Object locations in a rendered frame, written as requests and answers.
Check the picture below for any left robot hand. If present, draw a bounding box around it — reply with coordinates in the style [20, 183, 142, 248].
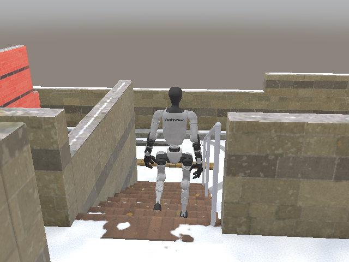
[144, 155, 157, 169]

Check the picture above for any left robot upper arm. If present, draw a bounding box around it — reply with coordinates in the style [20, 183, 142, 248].
[149, 110, 164, 140]

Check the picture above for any robot left forearm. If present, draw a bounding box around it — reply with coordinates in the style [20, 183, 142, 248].
[145, 132, 155, 156]

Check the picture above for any right robot thigh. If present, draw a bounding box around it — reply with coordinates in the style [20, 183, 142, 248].
[180, 152, 193, 190]

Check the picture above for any right robot upper arm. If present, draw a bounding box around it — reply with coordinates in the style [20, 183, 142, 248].
[186, 110, 198, 142]

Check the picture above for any robot right forearm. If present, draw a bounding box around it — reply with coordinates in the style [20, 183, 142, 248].
[192, 135, 203, 164]

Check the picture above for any robot right foot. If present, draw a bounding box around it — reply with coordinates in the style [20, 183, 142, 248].
[180, 210, 188, 218]

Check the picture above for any right robot hand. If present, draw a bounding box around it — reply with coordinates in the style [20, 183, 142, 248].
[189, 163, 203, 179]

